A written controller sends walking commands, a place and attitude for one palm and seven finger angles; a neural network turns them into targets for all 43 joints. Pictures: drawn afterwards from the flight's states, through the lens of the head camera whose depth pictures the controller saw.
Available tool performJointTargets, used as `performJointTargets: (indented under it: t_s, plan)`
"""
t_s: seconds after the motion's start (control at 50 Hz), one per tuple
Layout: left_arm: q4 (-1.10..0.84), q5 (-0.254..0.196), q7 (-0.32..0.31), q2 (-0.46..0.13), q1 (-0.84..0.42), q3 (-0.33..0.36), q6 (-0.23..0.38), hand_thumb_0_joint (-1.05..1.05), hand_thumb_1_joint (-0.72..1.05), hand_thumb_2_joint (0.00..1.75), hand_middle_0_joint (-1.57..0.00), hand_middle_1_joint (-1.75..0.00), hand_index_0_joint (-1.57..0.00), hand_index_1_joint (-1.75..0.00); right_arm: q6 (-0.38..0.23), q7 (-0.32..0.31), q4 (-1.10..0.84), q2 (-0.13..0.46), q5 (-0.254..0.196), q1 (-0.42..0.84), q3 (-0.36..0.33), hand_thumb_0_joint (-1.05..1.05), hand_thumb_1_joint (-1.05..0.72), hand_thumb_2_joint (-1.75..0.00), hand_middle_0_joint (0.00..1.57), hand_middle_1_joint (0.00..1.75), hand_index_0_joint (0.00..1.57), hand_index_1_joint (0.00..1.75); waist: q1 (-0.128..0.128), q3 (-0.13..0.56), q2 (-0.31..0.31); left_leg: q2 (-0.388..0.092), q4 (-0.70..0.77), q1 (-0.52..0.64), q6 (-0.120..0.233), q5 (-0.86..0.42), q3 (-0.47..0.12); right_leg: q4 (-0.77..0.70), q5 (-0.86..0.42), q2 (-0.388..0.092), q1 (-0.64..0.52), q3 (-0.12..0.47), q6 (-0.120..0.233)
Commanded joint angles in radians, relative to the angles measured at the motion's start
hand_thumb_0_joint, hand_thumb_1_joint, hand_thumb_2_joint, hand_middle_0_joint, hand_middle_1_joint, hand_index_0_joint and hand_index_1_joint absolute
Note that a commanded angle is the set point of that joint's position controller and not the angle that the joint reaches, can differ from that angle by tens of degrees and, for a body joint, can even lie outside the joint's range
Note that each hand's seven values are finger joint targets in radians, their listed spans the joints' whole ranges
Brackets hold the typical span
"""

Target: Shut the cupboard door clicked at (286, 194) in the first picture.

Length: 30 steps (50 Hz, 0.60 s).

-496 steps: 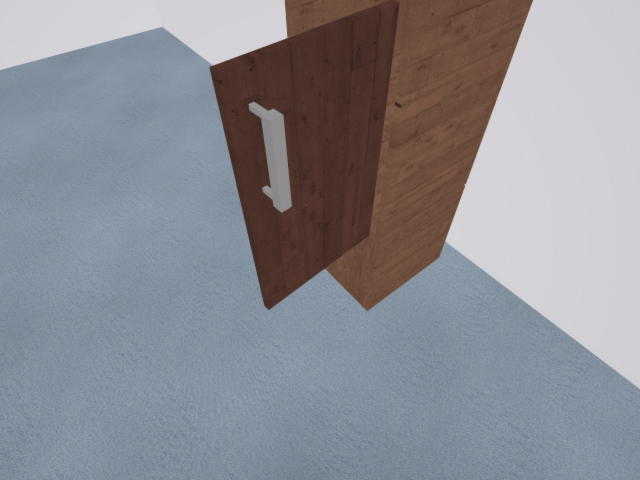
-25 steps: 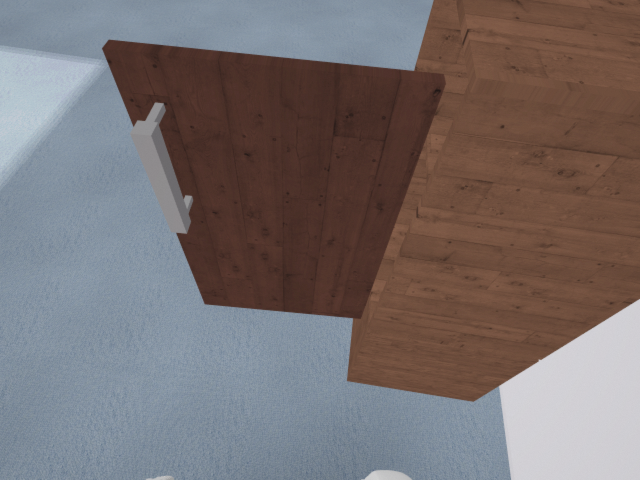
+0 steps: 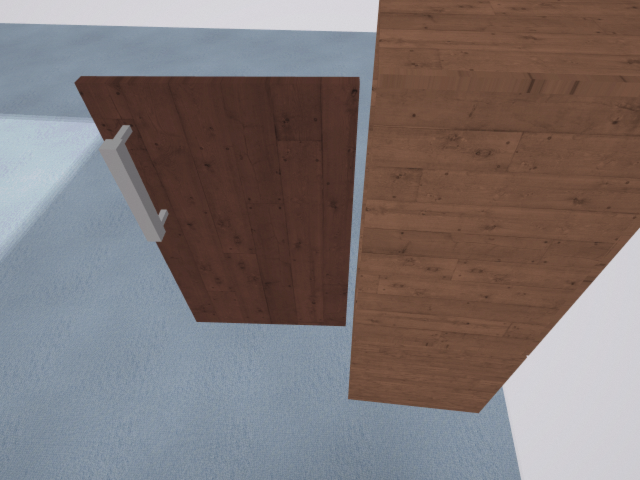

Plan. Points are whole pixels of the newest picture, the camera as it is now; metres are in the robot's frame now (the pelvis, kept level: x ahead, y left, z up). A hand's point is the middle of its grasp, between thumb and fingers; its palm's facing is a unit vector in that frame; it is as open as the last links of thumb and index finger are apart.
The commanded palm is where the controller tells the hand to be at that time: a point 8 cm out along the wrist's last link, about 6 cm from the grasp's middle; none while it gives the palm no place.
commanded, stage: come to a stop and stand still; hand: left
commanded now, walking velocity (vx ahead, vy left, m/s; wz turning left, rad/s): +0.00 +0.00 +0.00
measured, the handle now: (141, 186) +0.48 +0.29 +0.11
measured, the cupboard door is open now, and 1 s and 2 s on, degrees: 94 94 94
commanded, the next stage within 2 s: look again from close up in 0.20 s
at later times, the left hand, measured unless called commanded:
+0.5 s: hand out of the picture +0.00 +0.18 -0.17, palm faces +0.02 -0.98 -0.20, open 7.4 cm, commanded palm none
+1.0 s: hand out of the picture +0.09 +0.22 -0.13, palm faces +0.19 -0.96 -0.23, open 7.4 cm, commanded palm +0.11 +0.25 -0.06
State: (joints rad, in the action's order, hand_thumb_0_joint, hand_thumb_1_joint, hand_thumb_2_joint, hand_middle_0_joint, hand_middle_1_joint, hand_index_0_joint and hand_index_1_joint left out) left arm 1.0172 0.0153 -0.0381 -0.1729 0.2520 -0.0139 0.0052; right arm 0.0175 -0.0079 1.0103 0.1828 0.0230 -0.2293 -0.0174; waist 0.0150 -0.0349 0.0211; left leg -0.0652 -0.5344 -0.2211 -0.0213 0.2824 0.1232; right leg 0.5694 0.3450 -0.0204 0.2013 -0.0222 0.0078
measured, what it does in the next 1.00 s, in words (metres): stands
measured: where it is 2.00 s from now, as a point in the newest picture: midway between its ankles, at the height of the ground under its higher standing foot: outside the picture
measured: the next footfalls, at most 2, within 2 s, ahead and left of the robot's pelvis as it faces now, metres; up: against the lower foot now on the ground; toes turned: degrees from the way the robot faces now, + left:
none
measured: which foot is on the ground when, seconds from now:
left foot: down 0.00-1.00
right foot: down 0.00-1.00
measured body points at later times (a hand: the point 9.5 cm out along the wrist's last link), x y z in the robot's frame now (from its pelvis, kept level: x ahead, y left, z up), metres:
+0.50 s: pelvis +0.01 +0.00 +0.01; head +0.03 +0.00 +0.46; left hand +0.00 +0.23 -0.15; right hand +0.00 -0.22 -0.15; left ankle +0.00 +0.13 -0.73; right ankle -0.02 -0.11 -0.73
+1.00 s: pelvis +0.01 +0.02 +0.00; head +0.03 +0.02 +0.45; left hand +0.08 +0.27 -0.11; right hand +0.06 -0.22 -0.14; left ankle +0.00 +0.13 -0.73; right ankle -0.02 -0.11 -0.73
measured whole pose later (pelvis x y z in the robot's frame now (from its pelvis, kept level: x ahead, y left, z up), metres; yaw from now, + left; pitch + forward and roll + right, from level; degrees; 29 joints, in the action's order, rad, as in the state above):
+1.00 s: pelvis +0.01 +0.02 +0.00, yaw +1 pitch -1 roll +1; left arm 0.57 -0.08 -0.06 -0.21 0.41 0.05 -0.01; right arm -0.15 -0.07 0.99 0.18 -0.02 -0.28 0.02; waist -0.01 -0.06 -0.02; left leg -0.04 -0.51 -0.22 0.00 0.28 0.12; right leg 0.59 0.32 -0.05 0.21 -0.04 -0.01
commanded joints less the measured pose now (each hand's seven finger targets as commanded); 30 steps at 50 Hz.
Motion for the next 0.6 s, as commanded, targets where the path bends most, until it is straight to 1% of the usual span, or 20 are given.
performJointTargets:
  t_s: [0.0, 0.02, 0.04, 0.06, 0.08, 0.1, 0.16, 0.2, 0.22, 0.24, 0.26, 0.32, 0.36, 0.38, 0.4, 0.46, 0.52, 0.54, 0.56, 0.58]
  plan:
    - [-0.047, 0.000, 0.000, -0.152, 0.026, 0.030, 0.016, 0.00, 0.90, 0.90, -0.20, -0.30, -0.20, -0.30, -0.016, 0.000, -0.021, 0.075, -0.003, -0.065, -0.006, 0.00, -0.90, -0.90, 0.20, 0.30, 0.20, 0.30, 0.008, -0.072, -0.067, -0.016, 0.104, 0.039, 0.030, 0.019, -0.061, -0.252, 0.093, -0.086, 0.168, 0.138, 0.040]
    - [-0.042, 0.000, 0.002, -0.148, 0.034, 0.030, 0.017, 0.00, 0.90, 0.90, -0.20, -0.30, -0.20, -0.30, -0.018, 0.000, -0.016, 0.078, -0.003, -0.064, -0.004, 0.00, -0.90, -0.90, 0.20, 0.30, 0.20, 0.30, 0.005, -0.074, -0.071, -0.017, 0.109, 0.037, 0.030, 0.016, -0.062, -0.257, 0.093, -0.085, 0.167, 0.138, 0.039]
    - [-0.037, -0.001, 0.002, -0.146, 0.039, 0.028, 0.019, 0.00, 0.90, 0.90, -0.20, -0.30, -0.20, -0.30, -0.021, 0.000, -0.010, 0.078, -0.003, -0.071, -0.002, 0.00, -0.90, -0.90, 0.20, 0.30, 0.20, 0.30, 0.005, -0.068, -0.078, -0.021, 0.117, 0.036, 0.030, -0.004, -0.065, -0.252, 0.060, -0.083, 0.152, 0.134, 0.038]
    - [-0.032, -0.001, 0.003, -0.142, 0.048, 0.028, 0.021, 0.00, 0.90, 0.90, -0.20, -0.30, -0.20, -0.30, -0.024, -0.002, -0.002, 0.070, -0.005, -0.076, 0.000, 0.00, -0.90, -0.90, 0.20, 0.30, 0.20, 0.30, -0.001, -0.056, -0.065, -0.026, 0.133, 0.039, 0.031, -0.010, -0.063, -0.253, 0.034, -0.082, 0.128, 0.126, 0.035]
    - [-0.027, -0.002, 0.003, -0.142, 0.055, 0.027, 0.023, 0.00, 0.90, 0.90, -0.20, -0.30, -0.20, -0.30, -0.027, -0.002, 0.004, 0.075, -0.005, -0.074, 0.001, 0.00, -0.90, -0.90, 0.20, 0.30, 0.20, 0.30, -0.003, -0.054, -0.056, -0.025, 0.131, 0.033, 0.030, -0.020, -0.065, -0.250, 0.008, -0.084, 0.117, 0.128, 0.035]
    - [-0.019, -0.003, 0.003, -0.144, 0.058, 0.026, 0.024, 0.00, 0.90, 0.90, -0.20, -0.30, -0.20, -0.30, -0.029, -0.002, 0.010, 0.076, -0.006, -0.076, 0.003, 0.00, -0.90, -0.90, 0.20, 0.30, 0.20, 0.30, -0.004, -0.048, -0.059, -0.027, 0.137, 0.032, 0.030, -0.028, -0.067, -0.246, -0.011, -0.085, 0.105, 0.124, 0.035]
    - [0.002, -0.003, 0.004, -0.132, 0.078, 0.024, 0.030, 0.00, 0.90, 0.90, -0.20, -0.30, -0.20, -0.30, -0.039, -0.007, 0.037, 0.069, -0.009, -0.088, 0.007, 0.00, -0.90, -0.90, 0.20, 0.30, 0.20, 0.30, -0.011, -0.010, -0.050, -0.040, 0.148, 0.054, 0.032, -0.098, -0.070, -0.218, -0.165, -0.083, 0.047, 0.105, 0.033]
    - [0.018, -0.005, 0.003, -0.130, 0.085, 0.023, 0.031, 0.00, 0.90, 0.90, -0.20, -0.30, -0.20, -0.30, -0.042, -0.009, 0.050, 0.076, -0.009, -0.089, 0.009, 0.00, -0.90, -0.90, 0.20, 0.30, 0.20, 0.30, -0.014, -0.004, -0.043, -0.044, 0.147, 0.054, 0.032, -0.124, -0.071, -0.202, -0.223, -0.085, 0.028, 0.097, 0.032]
    - [0.024, -0.005, 0.003, -0.130, 0.088, 0.022, 0.031, 0.00, 0.90, 0.90, -0.20, -0.30, -0.20, -0.30, -0.043, -0.010, 0.058, 0.075, -0.010, -0.091, 0.009, 0.00, -0.90, -0.90, 0.20, 0.30, 0.20, 0.30, -0.016, -0.008, -0.032, -0.045, 0.150, 0.051, 0.031, -0.126, -0.070, -0.200, -0.231, -0.086, 0.024, 0.092, 0.032]
    - [0.031, -0.004, 0.003, -0.127, 0.090, 0.022, 0.031, 0.00, 0.90, 0.90, -0.20, -0.30, -0.20, -0.30, -0.044, -0.011, 0.065, 0.075, -0.011, -0.094, 0.010, 0.00, -0.90, -0.90, 0.20, 0.30, 0.20, 0.30, -0.015, -0.009, -0.034, -0.048, 0.152, 0.052, 0.032, -0.139, -0.071, -0.194, -0.246, -0.084, 0.021, 0.089, 0.031]
    - [0.035, -0.003, 0.003, -0.122, 0.098, 0.022, 0.031, 0.00, 0.90, 0.90, -0.20, -0.30, -0.20, -0.30, -0.046, -0.013, 0.072, 0.067, -0.013, -0.096, 0.011, 0.00, -0.90, -0.90, 0.20, 0.30, 0.20, 0.30, -0.020, -0.014, -0.041, -0.050, 0.157, 0.046, 0.034, -0.140, -0.070, -0.199, -0.255, -0.085, 0.009, 0.082, 0.029]
    - [0.049, -0.004, 0.001, -0.121, 0.105, 0.022, 0.031, 0.00, 0.90, 0.90, -0.20, -0.30, -0.20, -0.30, -0.048, -0.015, 0.086, 0.071, -0.013, -0.100, 0.011, 0.00, -0.90, -0.90, 0.20, 0.30, 0.20, 0.30, -0.019, 0.009, -0.027, -0.051, 0.150, 0.063, 0.034, -0.177, -0.071, -0.184, -0.304, -0.088, -0.008, 0.077, 0.029]
    - [0.058, -0.004, 0.001, -0.113, 0.110, 0.021, 0.030, 0.00, 0.90, 0.90, -0.20, -0.30, -0.20, -0.30, -0.049, -0.017, 0.095, 0.061, -0.014, -0.099, 0.012, 0.00, -0.90, -0.90, 0.20, 0.30, 0.20, 0.30, -0.021, 0.002, -0.029, -0.052, 0.157, 0.066, 0.037, -0.183, -0.072, -0.186, -0.313, -0.086, -0.012, 0.073, 0.028]
    - [0.061, -0.003, 0.001, -0.113, 0.105, 0.022, 0.029, 0.00, 0.90, 0.90, -0.20, -0.30, -0.20, -0.30, -0.048, -0.018, 0.096, 0.068, -0.013, -0.097, 0.011, 0.00, -0.90, -0.90, 0.20, 0.30, 0.20, 0.30, -0.019, -0.013, -0.020, -0.051, 0.155, 0.060, 0.036, -0.185, -0.074, -0.183, -0.310, -0.085, -0.005, 0.073, 0.028]
    - [0.064, -0.003, 0.000, -0.114, 0.108, 0.022, 0.028, 0.00, 0.90, 0.90, -0.20, -0.30, -0.20, -0.30, -0.049, -0.018, 0.098, 0.066, -0.013, -0.095, 0.010, 0.00, -0.90, -0.90, 0.20, 0.30, 0.20, 0.30, -0.021, -0.012, -0.011, -0.052, 0.157, 0.064, 0.035, -0.187, -0.071, -0.185, -0.309, -0.089, -0.005, 0.070, 0.027]
    - [0.069, -0.002, 0.000, -0.108, 0.111, 0.022, 0.028, 0.00, 0.90, 0.90, -0.20, -0.30, -0.20, -0.30, -0.048, -0.020, 0.103, 0.058, -0.015, -0.093, 0.009, 0.00, -0.90, -0.90, 0.20, 0.30, 0.20, 0.30, -0.022, -0.014, -0.027, -0.053, 0.163, 0.069, 0.038, -0.185, -0.072, -0.191, -0.306, -0.086, -0.008, 0.067, 0.024]
    - [0.070, -0.002, -0.001, -0.109, 0.105, 0.023, 0.027, 0.00, 0.90, 0.90, -0.20, -0.30, -0.20, -0.30, -0.048, -0.020, 0.102, 0.067, -0.013, -0.086, 0.006, 0.00, -0.90, -0.90, 0.20, 0.30, 0.20, 0.30, -0.019, -0.020, -0.030, -0.053, 0.163, 0.071, 0.038, -0.187, -0.078, -0.189, -0.300, -0.088, 0.001, 0.067, 0.023]
    - [0.070, -0.001, 0.000, -0.108, 0.103, 0.023, 0.027, 0.00, 0.90, 0.90, -0.20, -0.30, -0.20, -0.30, -0.049, -0.020, 0.102, 0.069, -0.013, -0.087, 0.005, 0.00, -0.90, -0.90, 0.20, 0.30, 0.20, 0.30, -0.018, -0.017, -0.023, -0.053, 0.164, 0.074, 0.039, -0.197, -0.080, -0.188, -0.305, -0.087, 0.001, 0.066, 0.023]
    - [0.068, 0.001, 0.000, -0.108, 0.106, 0.026, 0.028, 0.00, 0.90, 0.90, -0.20, -0.30, -0.20, -0.30, -0.051, -0.021, 0.103, 0.062, -0.014, -0.086, 0.006, 0.00, -0.90, -0.90, 0.20, 0.30, 0.20, 0.30, -0.021, -0.013, -0.033, -0.055, 0.166, 0.076, 0.042, -0.210, -0.077, -0.188, -0.321, -0.086, -0.012, 0.061, 0.021]
    - [0.070, 0.000, 0.000, -0.108, 0.104, 0.025, 0.027, 0.00, 0.90, 0.90, -0.20, -0.30, -0.20, -0.30, -0.051, -0.022, 0.103, 0.073, -0.013, -0.078, 0.004, 0.00, -0.90, -0.90, 0.20, 0.30, 0.20, 0.30, -0.019, -0.019, -0.019, -0.052, 0.162, 0.077, 0.041, -0.215, -0.083, -0.185, -0.320, -0.088, -0.003, 0.064, 0.021]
